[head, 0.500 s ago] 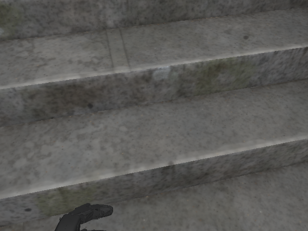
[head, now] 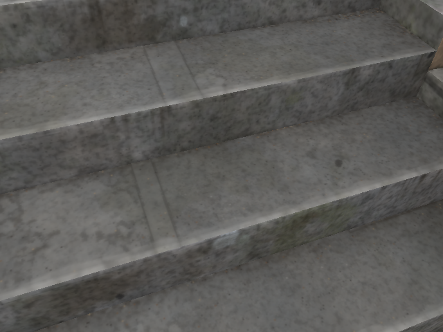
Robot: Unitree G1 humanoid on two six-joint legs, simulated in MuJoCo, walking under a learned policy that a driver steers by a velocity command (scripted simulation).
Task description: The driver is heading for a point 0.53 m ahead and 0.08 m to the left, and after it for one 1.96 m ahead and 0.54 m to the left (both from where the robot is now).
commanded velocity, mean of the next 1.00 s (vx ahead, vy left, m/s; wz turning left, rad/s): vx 0.50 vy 0.00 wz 0.19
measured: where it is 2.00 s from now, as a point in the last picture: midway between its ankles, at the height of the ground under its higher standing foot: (141, 60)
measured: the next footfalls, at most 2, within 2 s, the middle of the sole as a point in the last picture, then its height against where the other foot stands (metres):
right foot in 0.40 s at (268, 319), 0.17 m higher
left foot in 0.96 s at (163, 207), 0.17 m higher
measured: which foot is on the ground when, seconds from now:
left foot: down 0.00-0.44, up 0.46-0.94, down 0.96-1.00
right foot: up 0.00-0.38, down 0.40-1.00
